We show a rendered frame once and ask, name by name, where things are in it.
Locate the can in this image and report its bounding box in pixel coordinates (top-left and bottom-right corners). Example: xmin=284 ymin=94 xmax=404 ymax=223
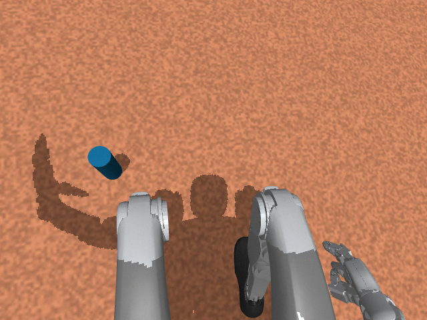
xmin=88 ymin=146 xmax=122 ymax=180

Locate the right robot arm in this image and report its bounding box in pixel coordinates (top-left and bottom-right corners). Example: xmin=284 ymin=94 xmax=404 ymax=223
xmin=359 ymin=293 xmax=406 ymax=320

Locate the right robot foot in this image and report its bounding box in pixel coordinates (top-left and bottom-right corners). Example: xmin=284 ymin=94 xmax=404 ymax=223
xmin=234 ymin=237 xmax=264 ymax=318

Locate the right robot hand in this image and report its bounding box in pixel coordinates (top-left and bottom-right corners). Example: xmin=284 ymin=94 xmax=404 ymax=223
xmin=322 ymin=241 xmax=382 ymax=306

